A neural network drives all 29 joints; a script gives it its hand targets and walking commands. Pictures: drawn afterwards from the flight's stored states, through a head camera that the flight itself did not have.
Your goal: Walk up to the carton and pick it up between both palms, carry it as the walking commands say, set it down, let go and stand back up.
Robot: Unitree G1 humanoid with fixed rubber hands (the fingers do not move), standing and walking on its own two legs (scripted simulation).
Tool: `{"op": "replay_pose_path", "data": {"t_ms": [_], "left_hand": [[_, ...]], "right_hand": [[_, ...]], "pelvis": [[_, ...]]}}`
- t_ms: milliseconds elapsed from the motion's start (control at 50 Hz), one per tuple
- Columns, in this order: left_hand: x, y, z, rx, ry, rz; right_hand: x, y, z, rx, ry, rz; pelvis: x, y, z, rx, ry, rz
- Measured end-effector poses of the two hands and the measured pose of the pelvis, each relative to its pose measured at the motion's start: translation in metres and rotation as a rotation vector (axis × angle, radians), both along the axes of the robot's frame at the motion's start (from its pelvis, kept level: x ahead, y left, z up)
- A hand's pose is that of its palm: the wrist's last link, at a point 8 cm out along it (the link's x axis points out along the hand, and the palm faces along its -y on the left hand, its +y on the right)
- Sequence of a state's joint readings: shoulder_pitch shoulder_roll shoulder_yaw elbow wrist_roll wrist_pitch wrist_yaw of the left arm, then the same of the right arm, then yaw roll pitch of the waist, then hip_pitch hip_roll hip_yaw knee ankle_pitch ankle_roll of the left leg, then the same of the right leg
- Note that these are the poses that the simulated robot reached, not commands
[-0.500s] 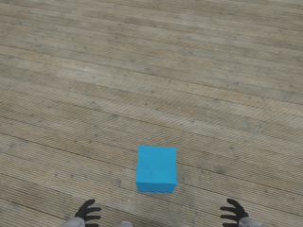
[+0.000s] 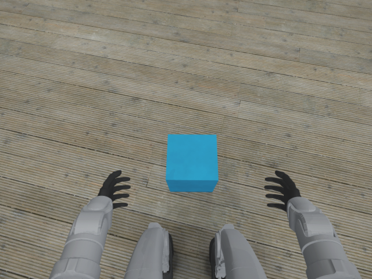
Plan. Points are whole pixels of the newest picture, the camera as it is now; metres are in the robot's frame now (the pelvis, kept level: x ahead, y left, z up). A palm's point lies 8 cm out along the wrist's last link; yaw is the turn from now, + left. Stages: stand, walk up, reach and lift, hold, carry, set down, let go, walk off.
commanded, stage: reach and lift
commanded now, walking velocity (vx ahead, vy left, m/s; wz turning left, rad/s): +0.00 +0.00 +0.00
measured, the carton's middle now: (191, 165) +0.51 -0.01 -0.57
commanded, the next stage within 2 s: none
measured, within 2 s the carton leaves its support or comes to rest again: neither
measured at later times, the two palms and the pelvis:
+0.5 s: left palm (121, 139) +0.45 +0.19 -0.13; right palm (271, 141) +0.43 -0.21 -0.12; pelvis -0.01 +0.00 -0.03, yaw +0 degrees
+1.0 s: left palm (130, 124) +0.52 +0.18 -0.17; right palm (263, 125) +0.50 -0.21 -0.16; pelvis +0.00 +0.00 -0.05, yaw -1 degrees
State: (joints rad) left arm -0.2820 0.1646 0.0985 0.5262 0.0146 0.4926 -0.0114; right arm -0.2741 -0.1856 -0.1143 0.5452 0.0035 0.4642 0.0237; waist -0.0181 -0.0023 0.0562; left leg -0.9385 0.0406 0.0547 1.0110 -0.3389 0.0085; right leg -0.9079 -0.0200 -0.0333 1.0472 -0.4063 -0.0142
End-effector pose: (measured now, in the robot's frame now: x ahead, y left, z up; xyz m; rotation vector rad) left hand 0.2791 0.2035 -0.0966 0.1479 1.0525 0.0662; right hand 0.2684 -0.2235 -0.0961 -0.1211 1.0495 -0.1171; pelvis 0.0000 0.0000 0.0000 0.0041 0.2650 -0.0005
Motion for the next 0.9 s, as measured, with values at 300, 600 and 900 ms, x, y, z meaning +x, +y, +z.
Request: {"op": "replay_pose_path", "data": {"t_ms": [300, 600, 900], "left_hand": [[0.107, -0.012, -0.014, -0.026, -0.143, 0.025], [0.201, -0.011, -0.035, -0.03, -0.344, 0.045], [0.242, -0.022, -0.058, -0.05, -0.429, 0.033]], "right_hand": [[0.102, 0.013, -0.014, 0.013, -0.151, -0.043], [0.194, 0.011, -0.032, 0.026, -0.355, -0.062], [0.233, 0.012, -0.052, 0.036, -0.445, -0.06]], "pelvis": [[-0.024, 0.0, -0.022, -0.004, 0.159, -0.002], [-0.002, 0.003, -0.036, -0.004, 0.411, -0.001], [0.005, 0.002, -0.042, -0.003, 0.579, -0.008]]}}
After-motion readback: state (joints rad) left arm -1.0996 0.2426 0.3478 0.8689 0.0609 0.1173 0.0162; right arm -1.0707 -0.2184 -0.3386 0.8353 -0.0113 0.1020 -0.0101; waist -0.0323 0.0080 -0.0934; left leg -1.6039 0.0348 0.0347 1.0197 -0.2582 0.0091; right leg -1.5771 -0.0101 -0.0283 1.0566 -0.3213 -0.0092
